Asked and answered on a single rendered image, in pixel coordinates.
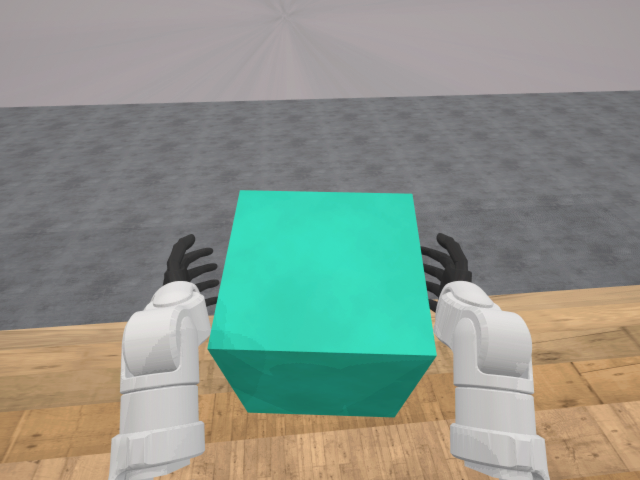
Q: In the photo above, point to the robot right forearm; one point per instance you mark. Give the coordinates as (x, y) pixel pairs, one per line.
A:
(494, 430)

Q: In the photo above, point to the robot left forearm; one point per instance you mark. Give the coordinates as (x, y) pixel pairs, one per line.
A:
(160, 429)

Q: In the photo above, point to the right robot hand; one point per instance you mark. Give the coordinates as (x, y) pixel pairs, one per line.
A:
(456, 266)

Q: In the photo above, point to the left robot hand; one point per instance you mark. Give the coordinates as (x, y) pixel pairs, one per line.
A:
(179, 261)

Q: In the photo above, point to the carton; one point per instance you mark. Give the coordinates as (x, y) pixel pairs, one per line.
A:
(323, 306)

